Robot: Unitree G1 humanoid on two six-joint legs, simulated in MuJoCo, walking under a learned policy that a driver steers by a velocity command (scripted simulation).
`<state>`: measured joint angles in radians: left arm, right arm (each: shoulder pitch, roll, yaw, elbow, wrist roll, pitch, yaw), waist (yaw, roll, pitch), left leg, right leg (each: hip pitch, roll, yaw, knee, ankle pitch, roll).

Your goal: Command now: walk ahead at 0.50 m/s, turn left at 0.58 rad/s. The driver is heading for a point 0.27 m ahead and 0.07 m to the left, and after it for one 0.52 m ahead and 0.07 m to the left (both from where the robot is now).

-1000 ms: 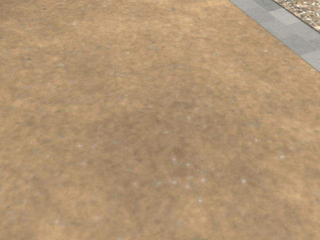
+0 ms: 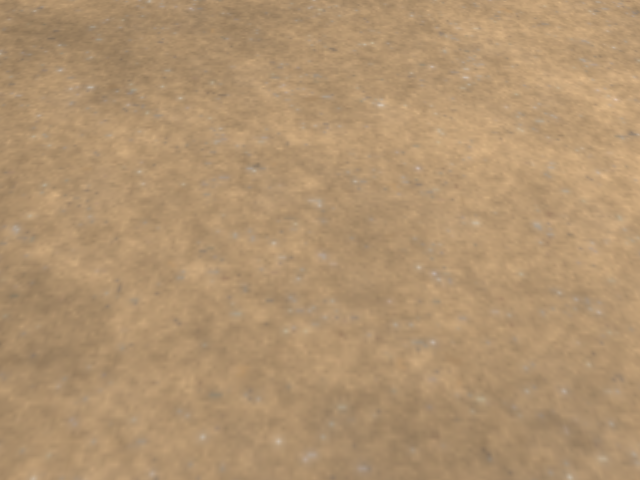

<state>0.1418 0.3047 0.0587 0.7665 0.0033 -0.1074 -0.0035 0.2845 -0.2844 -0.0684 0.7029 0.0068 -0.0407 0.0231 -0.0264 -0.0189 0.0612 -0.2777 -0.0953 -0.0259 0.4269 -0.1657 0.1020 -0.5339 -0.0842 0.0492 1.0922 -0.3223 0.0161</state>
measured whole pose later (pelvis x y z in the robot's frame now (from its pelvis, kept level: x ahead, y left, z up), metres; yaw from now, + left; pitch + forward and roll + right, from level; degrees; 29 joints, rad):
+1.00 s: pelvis +0.44 +0.05 -0.01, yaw +25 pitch +1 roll +0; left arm 0.15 0.30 0.04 0.87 0.00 0.01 0.03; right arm 0.12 -0.23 -0.03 0.70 -0.03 -0.01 0.02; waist 0.01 -0.03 0.06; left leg -0.37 -0.05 0.01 0.46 -0.11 0.05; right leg -0.44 -0.08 0.03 0.85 -0.43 0.08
